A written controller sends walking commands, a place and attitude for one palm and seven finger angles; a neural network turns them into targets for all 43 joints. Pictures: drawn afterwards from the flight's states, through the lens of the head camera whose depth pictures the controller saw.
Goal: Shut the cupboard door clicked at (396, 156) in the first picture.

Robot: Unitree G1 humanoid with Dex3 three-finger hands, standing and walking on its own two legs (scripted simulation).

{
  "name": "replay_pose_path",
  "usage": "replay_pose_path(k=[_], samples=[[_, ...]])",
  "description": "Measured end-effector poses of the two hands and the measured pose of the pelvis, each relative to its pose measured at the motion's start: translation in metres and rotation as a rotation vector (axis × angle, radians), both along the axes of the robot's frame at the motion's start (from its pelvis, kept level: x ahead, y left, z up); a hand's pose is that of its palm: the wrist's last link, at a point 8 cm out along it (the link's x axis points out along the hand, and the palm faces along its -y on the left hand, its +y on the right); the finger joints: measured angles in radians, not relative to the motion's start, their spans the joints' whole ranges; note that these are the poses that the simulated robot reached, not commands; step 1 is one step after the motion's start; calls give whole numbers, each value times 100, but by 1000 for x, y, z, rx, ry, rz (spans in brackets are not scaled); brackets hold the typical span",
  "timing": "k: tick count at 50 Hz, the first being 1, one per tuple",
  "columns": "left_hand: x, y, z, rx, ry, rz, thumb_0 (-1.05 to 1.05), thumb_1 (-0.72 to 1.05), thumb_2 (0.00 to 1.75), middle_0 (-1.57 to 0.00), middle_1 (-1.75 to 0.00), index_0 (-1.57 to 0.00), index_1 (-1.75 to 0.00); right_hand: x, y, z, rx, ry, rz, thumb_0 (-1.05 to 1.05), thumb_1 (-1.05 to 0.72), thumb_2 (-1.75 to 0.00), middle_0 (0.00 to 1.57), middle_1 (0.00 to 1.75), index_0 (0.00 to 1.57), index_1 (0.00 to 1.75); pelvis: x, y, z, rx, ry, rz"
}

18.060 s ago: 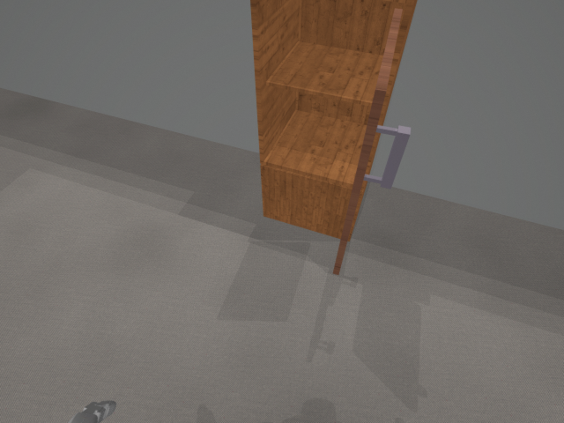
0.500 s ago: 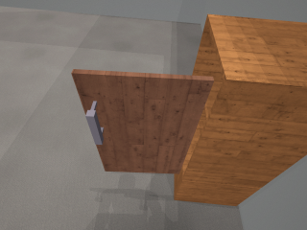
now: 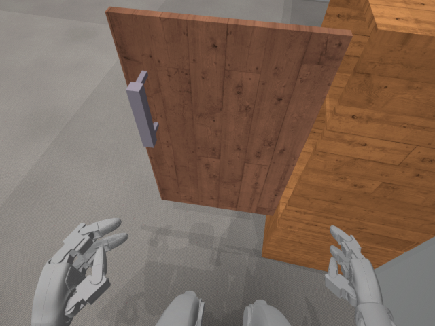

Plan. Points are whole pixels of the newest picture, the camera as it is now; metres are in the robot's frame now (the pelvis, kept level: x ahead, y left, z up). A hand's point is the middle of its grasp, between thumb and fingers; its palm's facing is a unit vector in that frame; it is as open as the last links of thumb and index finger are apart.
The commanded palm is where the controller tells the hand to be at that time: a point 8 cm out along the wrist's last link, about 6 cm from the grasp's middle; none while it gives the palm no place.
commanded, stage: raise the hand and make a fist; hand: left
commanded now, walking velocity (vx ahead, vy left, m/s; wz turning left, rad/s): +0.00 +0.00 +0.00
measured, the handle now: (146, 110) +0.48 +0.20 +0.11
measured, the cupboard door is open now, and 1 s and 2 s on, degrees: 94 94 94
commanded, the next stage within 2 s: bring the fist close to the handle in 1.40 s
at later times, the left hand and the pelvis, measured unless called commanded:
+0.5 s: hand (112, 238) +0.23 +0.19 +0.08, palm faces -0.04 -1.00 -0.04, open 3.5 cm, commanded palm +0.20 +0.25 +0.09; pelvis +0.02 +0.02 +0.02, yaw -1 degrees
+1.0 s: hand (92, 212) +0.25 +0.22 +0.12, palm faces -0.02 -1.00 -0.05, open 3.1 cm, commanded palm +0.23 +0.27 +0.12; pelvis +0.03 +0.03 +0.04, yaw -1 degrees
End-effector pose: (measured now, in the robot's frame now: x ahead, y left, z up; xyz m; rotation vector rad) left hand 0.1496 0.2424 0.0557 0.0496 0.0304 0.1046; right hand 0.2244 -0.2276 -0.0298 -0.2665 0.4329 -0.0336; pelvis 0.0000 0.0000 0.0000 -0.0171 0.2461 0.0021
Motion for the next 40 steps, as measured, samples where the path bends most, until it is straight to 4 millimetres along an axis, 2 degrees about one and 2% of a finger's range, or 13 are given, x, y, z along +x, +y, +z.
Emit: replay_pose_path(k=[4,9,14,19,26,34,40], samples=[[23,-8,16,13,-89,-93,2,90,90,-57,-71,-57,-71,-5,14,-17,33,56,27,1,-91,-90,20,30,20,30,-1,-2,-2,-15,13,11],[51,-16,10,-24,51,-188,1,90,90,-66,-81,-67,-81,-29,19,-28,90,161,-46,1,-90,-89,20,30,20,30,6,-1,9,-11,13,-1],[59,-5,23,-25,74,-119,2,90,89,-76,-91,-76,-91,-54,12,-26,90,236,-127,1,-90,-89,20,30,20,30,16,4,21,-2,12,-17],[59,2,31,-12,23,-108,1,90,89,-85,-101,-85,-101,-65,0,-25,39,273,-151,1,-90,-89,20,30,20,30,20,11,23,-4,16,-18],[61,5,30,-16,21,-142,1,90,89,-98,-115,-98,-115,-52,-2,-15,-3,242,-157,2,-91,-89,20,30,20,30,22,20,24,-10,10,-19],[68,16,44,-13,-16,-119,2,90,89,-112,-131,-112,-131,-26,21,3,19,174,-102,1,-91,-89,20,30,20,30,26,27,31,-20,-7,-11],[73,21,51,-13,-9,-130,1,90,89,-122,-142,-122,-142,-19,36,11,38,158,-68,1,-91,-89,20,30,20,30,28,30,37,-26,-24,-6]])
